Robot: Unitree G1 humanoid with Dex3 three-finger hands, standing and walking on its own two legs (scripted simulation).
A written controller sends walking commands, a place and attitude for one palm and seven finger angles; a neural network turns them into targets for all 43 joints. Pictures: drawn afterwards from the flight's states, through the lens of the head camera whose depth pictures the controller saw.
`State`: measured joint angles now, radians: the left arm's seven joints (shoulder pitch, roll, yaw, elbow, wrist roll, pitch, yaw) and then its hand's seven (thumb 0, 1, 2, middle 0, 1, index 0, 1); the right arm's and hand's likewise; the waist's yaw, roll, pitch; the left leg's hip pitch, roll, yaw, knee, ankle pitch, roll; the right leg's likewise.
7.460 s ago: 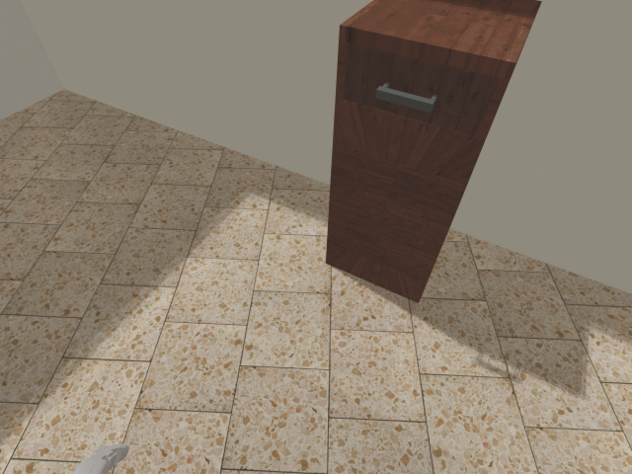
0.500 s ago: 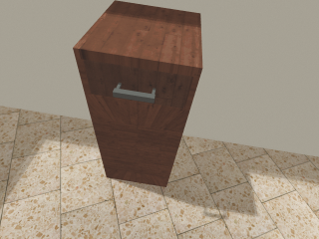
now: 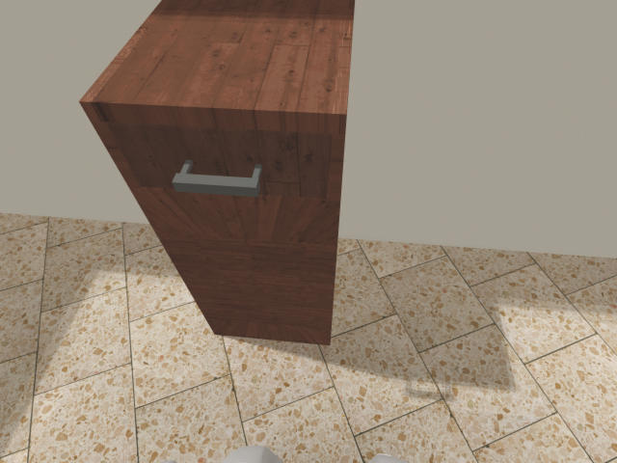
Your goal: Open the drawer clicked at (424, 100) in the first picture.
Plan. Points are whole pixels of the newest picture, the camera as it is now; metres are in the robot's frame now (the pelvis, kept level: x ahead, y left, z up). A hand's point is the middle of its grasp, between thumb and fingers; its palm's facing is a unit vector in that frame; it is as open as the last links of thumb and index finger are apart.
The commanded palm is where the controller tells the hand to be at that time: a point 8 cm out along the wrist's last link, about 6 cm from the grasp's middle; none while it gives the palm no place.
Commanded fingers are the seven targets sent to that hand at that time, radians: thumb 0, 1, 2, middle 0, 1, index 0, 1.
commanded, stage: come to a stop and stand still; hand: left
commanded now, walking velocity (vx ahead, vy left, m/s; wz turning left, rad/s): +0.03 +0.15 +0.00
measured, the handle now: (219, 176) +0.52 +0.17 +0.04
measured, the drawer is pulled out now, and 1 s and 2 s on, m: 0.00 0.00 0.00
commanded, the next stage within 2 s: look again from close up in 0.42 s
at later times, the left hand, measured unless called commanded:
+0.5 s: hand out of the picture -0.02 +0.19 -0.16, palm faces +0.02 -0.98 -0.18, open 7.4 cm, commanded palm none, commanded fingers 0.00 0.90 0.90 -0.20 -0.30 -0.20 -0.30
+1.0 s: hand out of the picture -0.03 +0.15 -0.17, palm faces +0.05 -0.98 -0.18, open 7.4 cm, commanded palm none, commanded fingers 0.00 0.90 0.90 -0.20 -0.30 -0.20 -0.30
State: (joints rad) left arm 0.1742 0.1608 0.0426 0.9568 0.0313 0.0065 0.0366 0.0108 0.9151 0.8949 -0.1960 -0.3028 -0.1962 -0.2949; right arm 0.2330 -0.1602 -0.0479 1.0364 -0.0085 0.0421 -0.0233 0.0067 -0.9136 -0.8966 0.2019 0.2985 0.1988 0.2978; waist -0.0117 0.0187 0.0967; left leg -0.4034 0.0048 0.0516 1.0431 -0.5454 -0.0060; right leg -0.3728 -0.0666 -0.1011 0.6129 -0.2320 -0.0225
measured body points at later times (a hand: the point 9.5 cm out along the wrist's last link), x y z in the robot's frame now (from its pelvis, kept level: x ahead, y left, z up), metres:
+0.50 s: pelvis -0.03 +0.01 +0.02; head -0.02 +0.01 +0.47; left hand -0.02 +0.24 -0.14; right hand -0.06 -0.19 -0.14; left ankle -0.04 +0.12 -0.73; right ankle -0.04 -0.10 -0.70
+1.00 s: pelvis -0.01 -0.01 +0.01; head -0.02 -0.02 +0.46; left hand -0.03 +0.20 -0.15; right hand +0.00 -0.24 -0.15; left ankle -0.03 +0.09 -0.73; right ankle -0.04 -0.10 -0.73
